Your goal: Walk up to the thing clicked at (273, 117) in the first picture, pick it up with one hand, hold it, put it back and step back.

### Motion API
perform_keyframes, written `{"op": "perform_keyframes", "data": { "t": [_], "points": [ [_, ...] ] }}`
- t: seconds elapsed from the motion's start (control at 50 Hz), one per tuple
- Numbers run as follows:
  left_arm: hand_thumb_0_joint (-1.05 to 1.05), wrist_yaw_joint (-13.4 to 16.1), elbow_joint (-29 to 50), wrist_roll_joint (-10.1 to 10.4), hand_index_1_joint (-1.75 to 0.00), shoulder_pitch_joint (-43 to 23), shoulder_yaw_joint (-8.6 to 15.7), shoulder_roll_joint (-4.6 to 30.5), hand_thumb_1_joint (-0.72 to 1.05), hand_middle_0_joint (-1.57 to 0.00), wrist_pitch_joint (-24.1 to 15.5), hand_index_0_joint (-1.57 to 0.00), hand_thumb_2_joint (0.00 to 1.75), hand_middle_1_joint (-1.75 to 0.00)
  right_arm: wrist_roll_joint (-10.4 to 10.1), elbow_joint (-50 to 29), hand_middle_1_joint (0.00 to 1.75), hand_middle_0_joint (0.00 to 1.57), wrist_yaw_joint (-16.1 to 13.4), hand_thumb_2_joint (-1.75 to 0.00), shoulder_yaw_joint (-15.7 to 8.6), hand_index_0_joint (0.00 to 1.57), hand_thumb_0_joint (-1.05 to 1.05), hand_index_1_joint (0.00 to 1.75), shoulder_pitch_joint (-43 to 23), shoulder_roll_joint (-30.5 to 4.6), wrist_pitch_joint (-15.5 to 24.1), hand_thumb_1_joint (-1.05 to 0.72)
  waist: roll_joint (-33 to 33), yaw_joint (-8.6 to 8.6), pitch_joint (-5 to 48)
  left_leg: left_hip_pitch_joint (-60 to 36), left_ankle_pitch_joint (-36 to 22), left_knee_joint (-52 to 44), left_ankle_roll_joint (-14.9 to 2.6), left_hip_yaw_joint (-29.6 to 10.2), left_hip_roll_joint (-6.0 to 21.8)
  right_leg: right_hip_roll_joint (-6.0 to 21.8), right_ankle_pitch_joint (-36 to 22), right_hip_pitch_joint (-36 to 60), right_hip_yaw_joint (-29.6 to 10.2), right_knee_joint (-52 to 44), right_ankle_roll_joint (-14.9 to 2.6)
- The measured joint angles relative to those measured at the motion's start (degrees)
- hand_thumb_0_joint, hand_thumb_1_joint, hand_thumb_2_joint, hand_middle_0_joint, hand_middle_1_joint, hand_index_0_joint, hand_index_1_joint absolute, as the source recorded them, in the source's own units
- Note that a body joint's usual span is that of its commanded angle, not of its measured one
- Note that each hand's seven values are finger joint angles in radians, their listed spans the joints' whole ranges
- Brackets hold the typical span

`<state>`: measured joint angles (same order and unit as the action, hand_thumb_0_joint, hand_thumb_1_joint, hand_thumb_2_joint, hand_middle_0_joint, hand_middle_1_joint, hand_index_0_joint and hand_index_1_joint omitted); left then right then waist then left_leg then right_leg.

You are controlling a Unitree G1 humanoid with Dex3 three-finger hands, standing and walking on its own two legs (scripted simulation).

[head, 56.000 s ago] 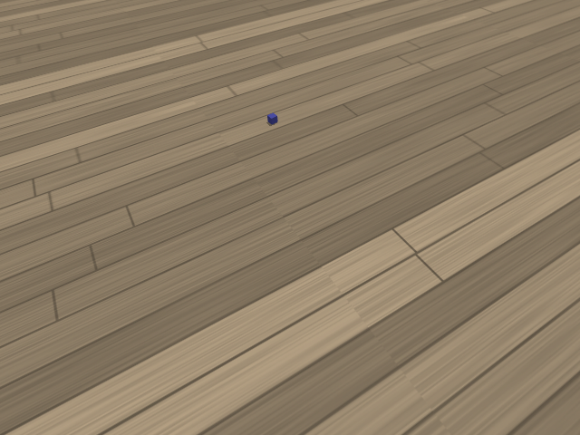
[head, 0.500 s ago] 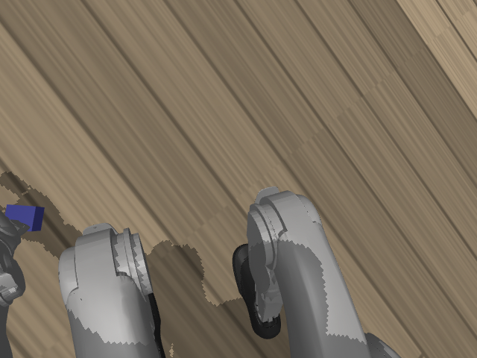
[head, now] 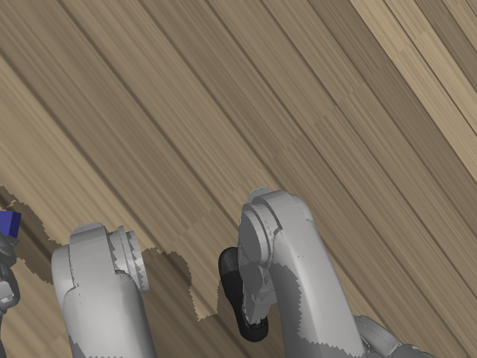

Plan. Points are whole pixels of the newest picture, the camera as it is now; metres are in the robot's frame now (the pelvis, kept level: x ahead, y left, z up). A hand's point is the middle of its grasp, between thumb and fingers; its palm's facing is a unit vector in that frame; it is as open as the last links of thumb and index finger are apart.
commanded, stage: rest palm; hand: left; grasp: from above
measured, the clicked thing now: out of the picture +0.35 +0.33 -0.27
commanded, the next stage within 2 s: close in 0.46 s
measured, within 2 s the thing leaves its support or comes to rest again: neither
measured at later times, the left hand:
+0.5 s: hand out of the picture +0.34 +0.34 -0.25, palm faces -0.33 -0.35 -0.88, open 12.5 cm
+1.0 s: hand out of the picture +0.35 +0.34 -0.25, palm faces -0.33 -0.31 -0.89, open 10.4 cm
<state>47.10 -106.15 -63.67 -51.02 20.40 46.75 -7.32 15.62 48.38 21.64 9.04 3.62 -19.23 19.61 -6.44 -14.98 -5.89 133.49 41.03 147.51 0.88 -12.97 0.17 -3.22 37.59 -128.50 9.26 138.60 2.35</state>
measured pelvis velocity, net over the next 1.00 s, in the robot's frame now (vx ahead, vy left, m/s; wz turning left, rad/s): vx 0.00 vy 0.00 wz -0.02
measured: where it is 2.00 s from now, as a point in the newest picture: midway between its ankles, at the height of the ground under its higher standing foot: (193, 333)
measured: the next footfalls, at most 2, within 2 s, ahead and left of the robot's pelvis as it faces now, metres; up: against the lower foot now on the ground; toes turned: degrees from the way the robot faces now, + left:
none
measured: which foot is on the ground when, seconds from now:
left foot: down 0.00-1.00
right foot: down 0.00-1.00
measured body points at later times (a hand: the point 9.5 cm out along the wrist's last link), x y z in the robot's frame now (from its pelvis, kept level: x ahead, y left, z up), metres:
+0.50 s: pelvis +0.00 +0.00 +0.00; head +0.25 +0.11 +0.35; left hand +0.36 +0.35 -0.20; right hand +0.06 -0.25 -0.08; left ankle +0.07 +0.13 -0.26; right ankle +0.11 -0.12 -0.26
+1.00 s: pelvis +0.00 +0.00 +0.00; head +0.25 +0.13 +0.36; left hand +0.36 +0.35 -0.20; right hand +0.07 -0.25 -0.06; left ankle +0.07 +0.13 -0.26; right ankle +0.11 -0.12 -0.26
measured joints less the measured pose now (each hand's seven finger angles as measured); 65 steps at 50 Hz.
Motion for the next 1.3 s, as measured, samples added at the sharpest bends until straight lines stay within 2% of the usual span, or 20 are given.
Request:
{"op": "perform_keyframes", "data": {
  "t": [0.1,0.24,0.44,0.54,0.74,1.04,1.3],
  "points": [
    [0.00,0.2,0.5,2.9,-0.82,-0.2,-0.2,0.3,-0.26,-0.31,2.2,-0.33,0.70,-0.84,0.2,0.9,0.30,0.20,0.7,-0.90,-0.7,0.19,0.00,0.30,-0.1,-0.8,1.3,-0.90,0.0,-0.40,-0.8,0.2,0.3,0.4,-0.15,-0.2,0.1,-0.2,0.1,-0.1,0.2,0.0,0.25],
    [0.00,-1.5,1.9,5.4,-0.86,0.3,-0.9,0.0,-0.27,-0.29,2.6,-0.31,0.71,-0.88,0.1,0.7,0.30,0.20,1.9,-0.90,0.3,0.19,0.00,0.30,0.5,-0.8,2.8,-0.91,0.3,-0.54,-2.1,-0.3,1.0,0.4,0.02,-0.4,0.2,-0.2,0.6,0.4,0.3,0.0,0.19],
    [0.00,-1.1,1.5,5.5,-0.87,1.4,-0.1,-0.3,-0.26,-0.28,1.1,-0.31,0.71,-0.90,-0.3,0.3,0.30,0.20,2.2,-0.90,1.5,0.19,0.00,0.30,0.1,-0.1,3.7,-0.91,0.7,-0.63,-2.8,-0.7,0.9,0.6,0.19,-1.1,0.2,-0.4,0.2,0.6,0.9,-0.1,0.09],
    [0.00,-1.2,0.9,5.0,-0.86,1.6,-0.5,0.1,-0.23,-0.30,0.6,-0.33,0.70,-0.89,-0.2,0.5,0.30,0.20,2.1,-0.90,1.7,0.19,0.00,0.30,-0.1,-0.2,4.2,-0.91,0.3,-0.67,-2.9,-0.9,0.8,0.9,0.04,-1.1,0.3,-0.4,0.0,0.9,0.8,0.0,0.23],
    [0.00,-0.3,1.2,4.9,-0.77,1.1,-3.3,0.5,-0.09,-0.39,1.1,-0.43,0.60,-0.80,0.0,0.8,0.30,0.20,2.7,-0.89,1.5,0.19,0.00,0.30,-0.2,-0.8,5.4,-0.90,-0.6,-0.55,-2.8,-1.2,0.8,1.0,-0.04,-1.3,0.1,-0.3,0.2,1.6,1.0,-0.1,0.35],
    [0.00,-0.4,1.2,7.5,-0.61,0.1,-6.5,-0.2,0.08,-0.54,2.9,-0.57,0.40,-0.67,-0.5,0.2,0.30,0.20,3.8,-0.89,1.9,0.19,0.00,0.30,0.1,-1.4,6.7,-0.89,-0.3,-0.75,-3.1,-1.5,0.6,0.5,-0.10,-1.4,0.0,-0.2,0.2,2.2,1.2,-0.7,0.38],
    [0.01,-0.7,1.9,8.1,-0.49,0.6,-7.5,-0.6,0.23,-0.65,2.3,-0.69,0.27,-0.56,-0.9,0.0,0.30,0.20,3.6,-0.89,2.4,0.19,0.00,0.30,0.1,-1.3,6.6,-0.90,-0.2,-0.49,-3.2,-1.8,0.6,0.2,0.13,-1.5,0.2,-0.3,-0.1,2.2,1.3,-1.0,0.17]
  ]
}}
